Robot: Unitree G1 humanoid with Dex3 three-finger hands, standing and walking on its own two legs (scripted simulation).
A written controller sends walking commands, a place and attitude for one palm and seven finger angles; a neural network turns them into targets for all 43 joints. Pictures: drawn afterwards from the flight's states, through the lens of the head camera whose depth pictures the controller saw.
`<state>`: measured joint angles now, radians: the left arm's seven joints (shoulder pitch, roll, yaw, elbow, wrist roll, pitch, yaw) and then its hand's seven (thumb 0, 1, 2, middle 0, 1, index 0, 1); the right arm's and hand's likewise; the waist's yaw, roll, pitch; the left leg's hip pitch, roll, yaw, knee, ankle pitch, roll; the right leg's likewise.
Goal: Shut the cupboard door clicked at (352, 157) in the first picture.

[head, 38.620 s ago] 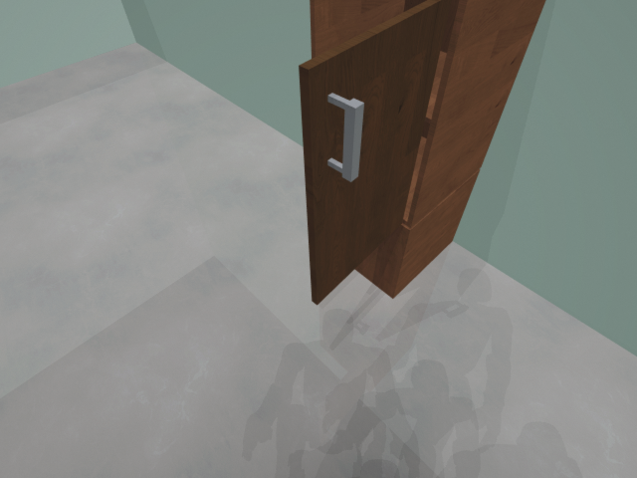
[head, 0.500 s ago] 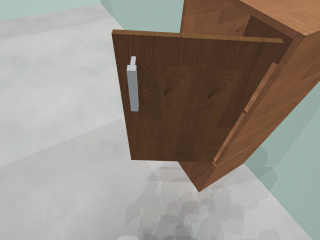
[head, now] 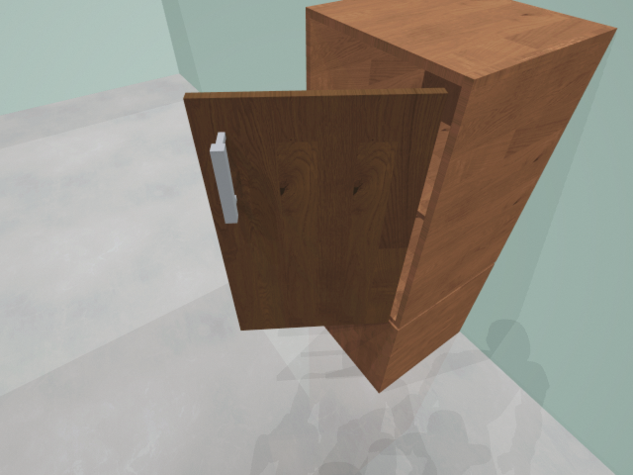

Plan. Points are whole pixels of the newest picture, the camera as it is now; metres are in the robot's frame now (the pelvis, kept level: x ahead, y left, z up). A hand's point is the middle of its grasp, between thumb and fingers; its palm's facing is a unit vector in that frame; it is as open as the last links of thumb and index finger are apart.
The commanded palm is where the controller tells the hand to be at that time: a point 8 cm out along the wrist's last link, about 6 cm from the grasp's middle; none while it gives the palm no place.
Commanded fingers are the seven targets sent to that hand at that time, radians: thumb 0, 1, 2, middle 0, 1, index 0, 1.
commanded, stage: come to a stop and stand still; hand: left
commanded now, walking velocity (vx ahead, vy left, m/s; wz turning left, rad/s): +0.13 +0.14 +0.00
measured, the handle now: (226, 178) +0.50 +0.16 +0.12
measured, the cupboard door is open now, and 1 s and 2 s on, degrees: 59 59 59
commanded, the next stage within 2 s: look again from close up in 0.44 s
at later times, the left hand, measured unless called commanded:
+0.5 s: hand out of the picture -0.01 +0.18 -0.18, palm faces +0.06 -0.99 -0.16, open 7.4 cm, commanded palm none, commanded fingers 0.00 0.90 0.90 -0.20 -0.30 -0.20 -0.30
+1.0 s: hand out of the picture +0.01 +0.19 -0.18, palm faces +0.01 -0.97 -0.25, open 7.4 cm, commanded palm none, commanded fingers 0.00 0.90 0.90 -0.20 -0.30 -0.20 -0.30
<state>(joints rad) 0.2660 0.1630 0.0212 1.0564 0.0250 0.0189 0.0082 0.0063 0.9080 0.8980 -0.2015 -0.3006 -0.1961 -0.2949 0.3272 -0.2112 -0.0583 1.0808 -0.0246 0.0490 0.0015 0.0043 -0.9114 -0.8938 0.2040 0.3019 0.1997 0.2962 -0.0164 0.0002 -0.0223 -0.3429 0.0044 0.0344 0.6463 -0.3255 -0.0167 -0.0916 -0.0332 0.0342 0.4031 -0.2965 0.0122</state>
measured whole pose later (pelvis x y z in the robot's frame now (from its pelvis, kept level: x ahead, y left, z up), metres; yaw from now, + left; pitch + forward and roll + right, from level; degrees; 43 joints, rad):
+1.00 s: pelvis +0.00 +0.00 -0.01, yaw +0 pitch -1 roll +1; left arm 0.28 0.19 -0.01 1.07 0.02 -0.02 0.04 0.01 0.91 0.90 -0.20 -0.30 -0.20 -0.29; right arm 0.23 -0.19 0.00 1.06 -0.01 -0.01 -0.01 0.01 -0.92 -0.89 0.20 0.30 0.20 0.30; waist 0.01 0.01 0.03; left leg -0.24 0.01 0.07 0.52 -0.26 0.01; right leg -0.16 -0.04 0.01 0.53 -0.36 0.02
